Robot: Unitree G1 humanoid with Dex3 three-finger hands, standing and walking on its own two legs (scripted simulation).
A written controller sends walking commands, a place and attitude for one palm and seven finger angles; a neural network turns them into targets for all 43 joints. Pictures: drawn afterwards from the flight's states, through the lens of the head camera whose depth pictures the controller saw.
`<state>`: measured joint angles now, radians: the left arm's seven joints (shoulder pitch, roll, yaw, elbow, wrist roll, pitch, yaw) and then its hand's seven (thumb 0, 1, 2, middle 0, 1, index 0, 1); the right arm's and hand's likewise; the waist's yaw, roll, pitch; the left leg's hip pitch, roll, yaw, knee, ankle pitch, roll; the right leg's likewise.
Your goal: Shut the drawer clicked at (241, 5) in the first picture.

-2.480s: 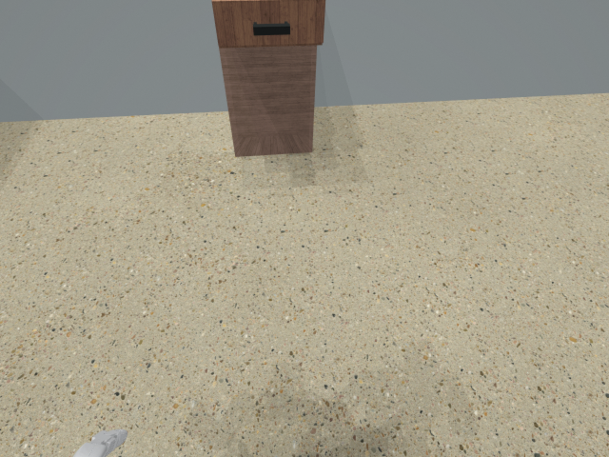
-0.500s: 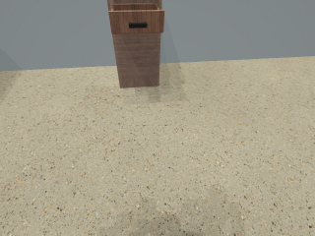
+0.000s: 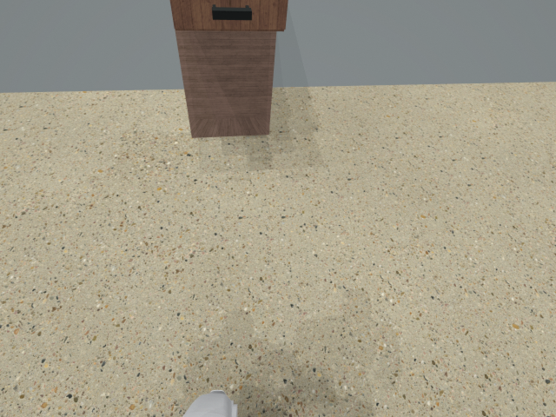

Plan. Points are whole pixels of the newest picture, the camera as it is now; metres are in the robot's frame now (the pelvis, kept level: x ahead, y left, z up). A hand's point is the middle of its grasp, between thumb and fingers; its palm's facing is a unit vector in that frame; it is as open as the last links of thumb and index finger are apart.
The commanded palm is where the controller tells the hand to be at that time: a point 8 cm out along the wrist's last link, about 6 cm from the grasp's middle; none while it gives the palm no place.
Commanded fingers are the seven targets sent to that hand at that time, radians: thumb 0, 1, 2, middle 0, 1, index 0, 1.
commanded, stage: walk to a spot facing it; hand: left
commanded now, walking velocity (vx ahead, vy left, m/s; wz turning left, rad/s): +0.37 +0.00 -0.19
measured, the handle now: (231, 10) +1.20 +0.27 +0.02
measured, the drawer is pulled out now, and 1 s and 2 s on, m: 0.28 0.28 0.28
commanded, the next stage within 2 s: turn to face it in 1.32 s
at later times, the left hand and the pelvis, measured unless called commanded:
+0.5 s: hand (209, 275) +0.37 +0.17 -0.14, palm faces -0.21 -0.96 -0.18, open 7.3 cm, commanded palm none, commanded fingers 0.00 0.90 0.90 -0.20 -0.30 -0.20 -0.30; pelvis +0.22 +0.02 +0.01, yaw -9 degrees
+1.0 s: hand (217, 251) +0.44 +0.17 -0.16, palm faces -0.08 -0.99 -0.15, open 7.3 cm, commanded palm none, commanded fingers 0.00 0.90 0.90 -0.20 -0.30 -0.20 -0.30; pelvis +0.46 -0.01 +0.02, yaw -10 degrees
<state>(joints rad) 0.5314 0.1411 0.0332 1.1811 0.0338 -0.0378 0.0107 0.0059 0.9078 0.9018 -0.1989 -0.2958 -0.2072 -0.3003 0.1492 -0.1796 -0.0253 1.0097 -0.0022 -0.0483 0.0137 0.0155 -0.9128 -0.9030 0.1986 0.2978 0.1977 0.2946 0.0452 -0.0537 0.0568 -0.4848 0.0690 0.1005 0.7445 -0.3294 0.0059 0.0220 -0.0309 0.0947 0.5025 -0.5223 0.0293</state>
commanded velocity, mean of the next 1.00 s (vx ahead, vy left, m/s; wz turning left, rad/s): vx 0.37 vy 0.00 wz -0.16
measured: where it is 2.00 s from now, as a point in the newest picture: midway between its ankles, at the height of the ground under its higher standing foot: (300, 276)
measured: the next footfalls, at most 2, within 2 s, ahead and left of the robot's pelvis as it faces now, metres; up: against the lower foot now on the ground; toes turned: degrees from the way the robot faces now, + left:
right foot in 0.54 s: +0.39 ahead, -0.11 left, +0.00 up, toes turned -17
left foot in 1.02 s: +0.61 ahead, +0.09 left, +0.00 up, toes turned +0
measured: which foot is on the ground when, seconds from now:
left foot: down 0.00-0.54, up 0.56-1.00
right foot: down 0.00-0.02, up 0.04-0.52, down 0.54-1.00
